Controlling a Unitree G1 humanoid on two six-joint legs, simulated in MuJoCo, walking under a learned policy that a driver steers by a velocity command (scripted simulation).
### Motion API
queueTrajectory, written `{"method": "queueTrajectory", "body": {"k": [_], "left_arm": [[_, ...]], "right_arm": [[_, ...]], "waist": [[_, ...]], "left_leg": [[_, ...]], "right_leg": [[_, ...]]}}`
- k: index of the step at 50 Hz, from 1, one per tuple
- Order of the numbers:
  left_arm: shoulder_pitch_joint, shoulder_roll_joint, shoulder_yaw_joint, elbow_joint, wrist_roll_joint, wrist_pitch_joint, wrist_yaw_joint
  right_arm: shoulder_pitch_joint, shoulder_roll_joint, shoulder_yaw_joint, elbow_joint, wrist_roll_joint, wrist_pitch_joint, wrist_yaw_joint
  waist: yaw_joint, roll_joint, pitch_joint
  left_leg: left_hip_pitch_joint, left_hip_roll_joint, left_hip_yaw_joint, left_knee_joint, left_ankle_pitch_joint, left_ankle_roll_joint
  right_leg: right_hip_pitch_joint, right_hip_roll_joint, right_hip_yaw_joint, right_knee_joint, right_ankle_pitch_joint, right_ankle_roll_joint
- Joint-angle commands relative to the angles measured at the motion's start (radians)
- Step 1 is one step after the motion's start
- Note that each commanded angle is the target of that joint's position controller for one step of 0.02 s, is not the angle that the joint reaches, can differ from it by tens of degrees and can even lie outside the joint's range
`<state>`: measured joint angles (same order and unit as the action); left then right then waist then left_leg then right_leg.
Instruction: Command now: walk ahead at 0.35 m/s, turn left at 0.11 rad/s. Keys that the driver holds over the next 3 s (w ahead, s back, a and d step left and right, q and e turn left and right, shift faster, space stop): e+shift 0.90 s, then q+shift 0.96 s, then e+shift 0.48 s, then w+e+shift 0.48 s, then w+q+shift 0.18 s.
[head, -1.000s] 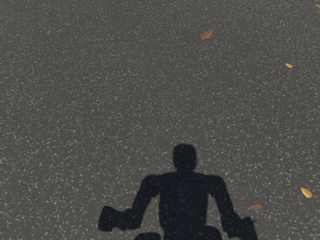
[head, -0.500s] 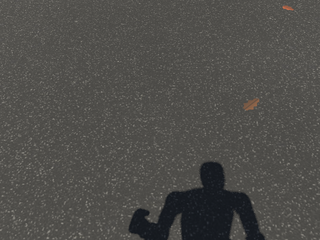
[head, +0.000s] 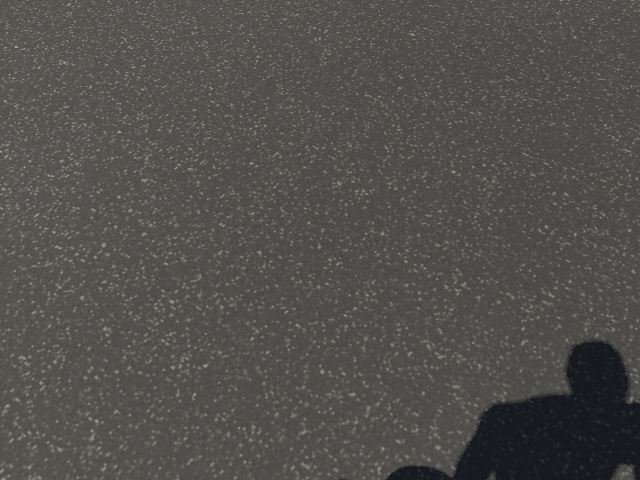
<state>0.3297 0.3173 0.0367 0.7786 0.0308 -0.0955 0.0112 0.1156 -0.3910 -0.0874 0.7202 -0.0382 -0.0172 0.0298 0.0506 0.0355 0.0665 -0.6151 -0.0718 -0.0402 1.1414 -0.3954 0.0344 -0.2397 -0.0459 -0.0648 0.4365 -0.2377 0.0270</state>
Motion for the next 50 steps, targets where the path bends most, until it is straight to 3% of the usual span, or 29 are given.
{"method": "queueTrajectory", "body": {"k": [1, 2, 4, 5, 7, 8, 9, 10, 11, 12, 13, 14, 16, 19, 22, 24, 25, 26, 27, 28, 29, 31, 32, 33, 35, 40, 45, 48, 50], "left_arm": [[-0.082, 0.08, 0.006, -0.039, -0.015, -0.023, -0.02], [-0.084, 0.083, 0.008, -0.029, -0.024, -0.019, -0.026], [-0.031, 0.102, 0.015, 0.002, -0.038, -0.011, -0.034], [-0.018, 0.116, 0.021, 0.011, -0.04, -0.006, -0.033], [0.039, 0.138, 0.033, 0.024, -0.044, 0.003, -0.03], [0.088, 0.12, 0.031, 0.006, -0.049, 0.008, -0.029], [0.249, 0.027, 0.012, -0.004, -0.076, 0.03, -0.007], [0.296, 0.076, 0.028, 0.033, -0.053, 0.063, 0.014], [0.282, 0.077, 0.032, 0.029, -0.047, 0.08, 0.02], [0.21, 0.086, 0.038, 0.018, -0.024, 0.096, 0.017], [0.159, 0.088, 0.046, 0.002, -0.016, 0.108, 0.009], [0.158, 0.078, 0.05, 0.001, -0.009, 0.125, 0.001], [0.158, 0.039, 0.053, -0.016, -0.015, 0.147, -0.005], [0.084, -0.003, 0.046, -0.063, -0.017, 0.169, -0.021], [0.005, 0.009, 0.046, -0.113, -0.021, 0.181, -0.047], [-0.025, 0.022, 0.051, -0.135, -0.022, 0.179, -0.054], [-0.015, 0.024, 0.054, -0.137, -0.019, 0.174, -0.054], [0.024, 0.048, 0.063, -0.12, -0.01, 0.165, -0.051], [0.04, 0.137, 0.08, -0.125, -0.001, 0.15, -0.036], [0.017, 0.283, 0.108, -0.18, -0.001, 0.142, -0.026], [0.068, 0.275, 0.122, -0.16, -0.001, 0.151, -0.017], [-0.074, 0.191, 0.097, -0.18, -0.009, 0.164, -0.006], [-0.136, 0.166, 0.09, -0.202, -0.015, 0.165, -0.006], [-0.149, 0.144, 0.084, -0.21, -0.022, 0.164, -0.007], [-0.108, 0.146, 0.087, -0.204, -0.028, 0.158, -0.015], [-0.055, 0.173, 0.101, -0.199, -0.019, 0.159, -0.016], [-0.075, 0.191, 0.109, -0.199, -0.01, 0.158, -0.027], [-0.119, 0.15, 0.089, -0.194, -0.008, 0.154, -0.026], [-0.134, 0.109, 0.067, -0.178, -0.02, 0.153, -0.017]], "right_arm": [[0.104, 0.094, 0.056, -0.065, -0.006, -0.009, 0.025], [0.082, 0.091, 0.064, -0.061, 0.0, -0.011, 0.029], [0.056, 0.072, 0.069, -0.056, 0.002, -0.007, 0.027], [0.066, 0.053, 0.068, -0.044, -0.004, -0.009, 0.019], [0.112, -0.008, 0.057, -0.019, -0.026, -0.031, -0.007], [0.152, -0.069, 0.047, -0.025, -0.039, -0.046, -0.022], [0.198, -0.107, 0.035, -0.053, -0.028, -0.04, -0.03], [0.207, -0.054, 0.043, -0.061, 0.023, -0.024, -0.028], [0.14, -0.029, 0.042, -0.078, 0.041, -0.013, -0.038], [0.064, 0.016, 0.052, -0.091, 0.04, -0.005, -0.051], [0.014, 0.043, 0.061, -0.088, 0.037, -0.003, -0.065], [-0.007, 0.048, 0.062, -0.082, 0.031, -0.001, -0.072], [-0.011, 0.051, 0.058, -0.079, 0.02, -0.009, -0.077], [-0.037, 0.057, 0.05, -0.076, 0.01, -0.015, -0.075], [-0.031, 0.032, 0.032, -0.073, 0.003, -0.01, -0.066], [-0.005, 0.006, 0.017, -0.066, 0.006, 0.001, -0.059], [-0.003, -0.004, 0.01, -0.064, 0.013, 0.008, -0.056], [0.036, 0.001, 0.005, -0.051, 0.011, 0.018, -0.051], [0.093, 0.039, 0.01, -0.047, 0.009, 0.039, -0.039], [0.043, 0.069, 0.025, -0.124, 0.004, 0.059, -0.047], [-0.025, 0.043, 0.025, -0.141, 0.002, 0.066, -0.056], [0.001, 0.026, 0.018, -0.114, 0.019, 0.049, -0.056], [0.028, 0.012, 0.013, -0.094, 0.006, 0.041, -0.055], [0.056, 0.004, 0.009, -0.077, -0.003, 0.04, -0.05], [0.056, 0.018, 0.014, -0.077, 0.002, 0.043, -0.041], [0.007, 0.023, 0.025, -0.101, 0.012, 0.048, -0.046], [0.001, 0.006, 0.028, -0.106, 0.025, 0.035, -0.051], [0.086, 0.003, 0.029, -0.074, 0.036, 0.029, -0.059], [0.129, 0.026, 0.035, -0.06, 0.029, 0.023, -0.065]], "waist": [[-0.122, -0.176, -0.125], [-0.115, -0.199, -0.126], [-0.109, -0.186, -0.112], [-0.118, -0.155, -0.1], [-0.133, -0.067, -0.114], [-0.131, 0.046, -0.185], [-0.099, 0.235, -0.414], [-0.097, 0.123, -0.454], [-0.089, 0.113, -0.421], [-0.07, 0.074, -0.323], [-0.045, 0.1, -0.223], [-0.021, 0.111, -0.169], [0.005, 0.097, -0.169], [0.011, 0.118, -0.157], [-0.011, 0.159, -0.157], [-0.021, 0.137, -0.152], [-0.006, 0.1, -0.148], [0.006, 0.002, -0.141], [0.003, -0.289, -0.06], [-0.008, -0.397, -0.026], [0.044, -0.276, -0.071], [-0.035, -0.21, -0.027], [-0.051, -0.219, -0.057], [-0.055, -0.2, -0.097], [-0.043, -0.126, -0.137], [0.001, -0.149, -0.125], [-0.004, -0.158, -0.127], [-0.029, -0.186, -0.164], [-0.064, -0.157, -0.162]], "left_leg": [[0.143, 0.02, -0.009, -0.344, 0.187, -0.001], [0.262, 0.009, 0.047, -0.45, 0.316, -0.003], [0.392, 0.013, 0.038, -0.528, 0.456, 0.002], [0.42, 0.027, 0.02, -0.574, 0.484, 0.011], [0.551, 0.059, 0.003, -0.662, 0.586, 0.035], [0.695, 0.238, -0.115, -0.621, 1.041, 0.061], [0.862, 0.57, -0.337, -0.561, 1.511, 0.202], [0.831, 0.563, -0.31, -0.525, 1.601, 0.228], [0.776, 0.542, -0.26, -0.594, 1.347, 0.25], [0.662, 0.471, -0.211, -0.668, 1.07, 0.229], [0.565, 0.42, -0.153, -0.723, 0.946, 0.206], [0.465, 0.393, -0.085, -0.765, 0.888, 0.191], [0.412, 0.394, -0.013, -0.784, 0.845, 0.191], [0.343, 0.389, 0.067, -0.809, 0.611, 0.165], [0.303, 0.402, 0.118, -0.798, 0.386, 0.125], [0.301, 0.429, 0.135, -0.751, 0.285, 0.097], [0.271, 0.421, 0.164, -0.689, 0.211, 0.062], [0.216, 0.375, 0.2, -0.558, 0.068, 0.006], [0.073, 0.258, 0.289, -0.286, -0.159, -0.073], [-0.126, 0.094, 0.163, -0.105, -0.318, -0.127], [-0.116, 0.111, 0.032, -0.009, -0.268, -0.111], [-0.085, 0.134, -0.012, -0.044, -0.034, -0.091], [-0.052, 0.121, 0.005, -0.034, 0.031, -0.087], [-0.023, 0.111, 0.005, -0.02, 0.056, -0.088], [-0.011, 0.095, -0.004, -0.047, 0.058, -0.091], [-0.028, 0.056, -0.044, -0.232, 0.04, -0.086], [0.11, 0.001, -0.069, -0.378, 0.021, -0.054], [0.28, 0.009, -0.028, -0.49, 0.038, -0.029], [0.457, 0.033, -0.015, -0.692, 0.173, -0.004]], "right_leg": [[0.0, -0.156, 0.126, -0.143, 0.813, -0.156], [-0.061, -0.098, 0.095, -0.157, 0.742, -0.138], [-0.085, -0.102, 0.142, -0.155, 0.654, -0.127], [-0.063, -0.105, 0.161, -0.119, 0.641, -0.113], [-0.065, -0.041, 0.166, 0.07, 0.567, -0.076], [-0.151, 0.026, 0.131, 0.272, 0.24, -0.05], [-0.225, 0.114, 0.076, 0.617, -0.436, -0.035], [-0.237, 0.105, 0.131, 0.77, -0.504, -0.045], [-0.295, 0.091, 0.107, 0.84, -0.438, -0.033], [-0.321, 0.047, 0.088, 0.83, -0.347, -0.02], [-0.325, 0.029, 0.087, 0.804, -0.295, -0.004], [-0.283, 0.026, 0.075, 0.799, -0.264, 0.013], [-0.242, 0.029, 0.059, 0.778, -0.229, 0.023], [-0.187, -0.009, 0.046, 0.597, -0.155, 0.003], [-0.087, -0.01, 0.012, 0.415, -0.098, -0.028], [-0.037, 0.008, -0.025, 0.321, -0.105, -0.045], [0.025, 0.023, -0.035, 0.235, -0.074, -0.059], [0.098, 0.038, 0.014, 0.14, -0.049, -0.079], [0.087, -0.127, 0.303, -0.089, 0.039, -0.126], [0.035, -0.337, 0.695, -0.161, 0.294, -0.266], [0.03, -0.317, 0.657, -0.181, 0.19, -0.327], [-0.016, -0.166, 0.474, -0.153, 0.034, -0.255], [-0.009, -0.115, 0.426, -0.127, 0.107, -0.231], [0.009, -0.092, 0.398, -0.104, 0.197, -0.224], [0.054, -0.086, 0.415, -0.08, 0.269, -0.223], [0.122, -0.081, 0.553, -0.083, 0.136, -0.242], [0.065, -0.052, 0.659, -0.07, 0.162, -0.232], [0.026, -0.043, 0.614, -0.041, 0.289, -0.194], [-0.06, -0.012, 0.583, -0.013, 0.212, -0.147]]}}
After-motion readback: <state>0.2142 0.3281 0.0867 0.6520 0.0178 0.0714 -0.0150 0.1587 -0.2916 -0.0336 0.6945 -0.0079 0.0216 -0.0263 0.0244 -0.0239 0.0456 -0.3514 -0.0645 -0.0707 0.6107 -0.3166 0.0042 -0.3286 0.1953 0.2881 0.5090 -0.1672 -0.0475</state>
